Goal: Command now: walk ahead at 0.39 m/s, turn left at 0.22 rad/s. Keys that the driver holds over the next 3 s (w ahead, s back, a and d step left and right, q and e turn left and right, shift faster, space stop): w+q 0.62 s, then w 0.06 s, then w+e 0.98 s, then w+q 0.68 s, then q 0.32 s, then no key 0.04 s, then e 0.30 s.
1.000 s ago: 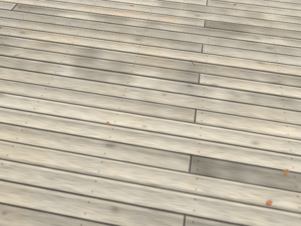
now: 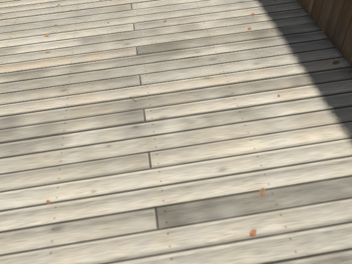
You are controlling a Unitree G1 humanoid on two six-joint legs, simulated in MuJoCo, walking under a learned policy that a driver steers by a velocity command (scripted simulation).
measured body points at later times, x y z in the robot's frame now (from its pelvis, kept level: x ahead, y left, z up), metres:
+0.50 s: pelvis +0.26 +0.10 -0.01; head +0.29 +0.12 +0.44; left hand +0.34 +0.40 -0.10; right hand +0.42 -0.15 -0.11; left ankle +0.24 +0.17 -0.75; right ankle +0.35 -0.06 -0.67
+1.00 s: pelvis +0.55 +0.13 +0.00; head +0.58 +0.13 +0.44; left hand +0.49 +0.40 -0.11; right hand +0.80 -0.04 -0.10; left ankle +0.55 +0.30 -0.69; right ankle +0.58 +0.05 -0.75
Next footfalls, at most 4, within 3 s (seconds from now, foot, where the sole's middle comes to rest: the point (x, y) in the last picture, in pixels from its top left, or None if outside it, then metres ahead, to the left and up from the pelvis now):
0.26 left None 0.28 0.18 -0.79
0.74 right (183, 240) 0.62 0.07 -0.79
1.22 left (117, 208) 0.76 0.35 -0.79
1.72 right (179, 153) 1.06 0.09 -0.79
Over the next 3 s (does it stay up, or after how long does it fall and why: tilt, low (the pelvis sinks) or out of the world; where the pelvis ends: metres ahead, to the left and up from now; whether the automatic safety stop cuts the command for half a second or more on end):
stays up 1.46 0.24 -0.02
